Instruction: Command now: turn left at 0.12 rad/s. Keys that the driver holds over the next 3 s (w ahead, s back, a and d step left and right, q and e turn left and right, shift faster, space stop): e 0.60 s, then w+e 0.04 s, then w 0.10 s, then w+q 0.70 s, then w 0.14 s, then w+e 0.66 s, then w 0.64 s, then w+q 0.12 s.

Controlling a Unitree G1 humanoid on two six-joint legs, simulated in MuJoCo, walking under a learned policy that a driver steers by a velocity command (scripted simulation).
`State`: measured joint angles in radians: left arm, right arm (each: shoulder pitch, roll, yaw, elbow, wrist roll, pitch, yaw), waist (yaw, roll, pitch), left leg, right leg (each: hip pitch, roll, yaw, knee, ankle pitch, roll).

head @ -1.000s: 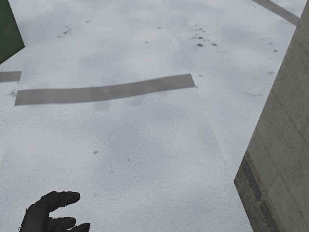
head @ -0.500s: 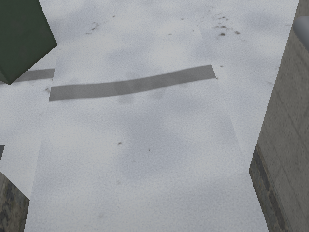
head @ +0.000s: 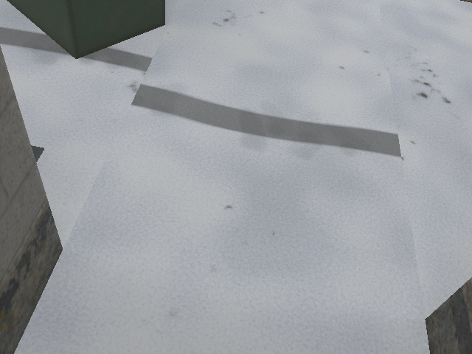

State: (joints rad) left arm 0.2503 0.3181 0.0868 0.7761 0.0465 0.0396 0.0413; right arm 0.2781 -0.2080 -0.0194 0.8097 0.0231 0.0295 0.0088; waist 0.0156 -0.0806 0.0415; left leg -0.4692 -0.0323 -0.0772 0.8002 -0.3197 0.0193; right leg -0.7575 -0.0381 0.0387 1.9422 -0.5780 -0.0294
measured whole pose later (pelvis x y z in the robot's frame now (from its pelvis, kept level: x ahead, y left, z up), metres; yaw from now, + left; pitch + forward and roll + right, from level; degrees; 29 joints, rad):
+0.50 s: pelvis +0.02 +0.01 +0.01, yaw -12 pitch +0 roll +1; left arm -0.02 0.20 0.01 0.48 0.03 0.13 0.02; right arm 0.38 -0.22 0.00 0.66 -0.05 -0.02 -0.08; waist -0.08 -0.04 0.01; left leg -0.34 0.01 0.14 0.64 -0.30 0.07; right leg -1.03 0.13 0.09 2.17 -0.42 0.09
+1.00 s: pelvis +0.07 -0.17 +0.04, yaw -16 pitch -4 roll +2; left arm 0.48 0.23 -0.02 0.69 0.03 -0.05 0.09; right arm 0.18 -0.32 -0.04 0.69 -0.03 -0.02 0.05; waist 0.07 0.05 -0.01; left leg -0.69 -0.19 -0.10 1.29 -0.13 0.01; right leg -0.42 -0.08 -0.02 0.97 -0.04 -0.08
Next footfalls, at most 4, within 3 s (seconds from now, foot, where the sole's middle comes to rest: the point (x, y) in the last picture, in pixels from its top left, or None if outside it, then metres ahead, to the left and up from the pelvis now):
0.80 right None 0.12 -0.35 -0.74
1.42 left None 0.50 -0.07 -0.92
1.86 right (281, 284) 0.80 -0.24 -0.92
2.38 left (245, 207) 1.11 -0.11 -0.92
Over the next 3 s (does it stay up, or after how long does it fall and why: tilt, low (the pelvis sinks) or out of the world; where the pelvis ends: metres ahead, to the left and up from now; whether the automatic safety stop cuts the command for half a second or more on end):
stays up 1.23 -0.30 -0.14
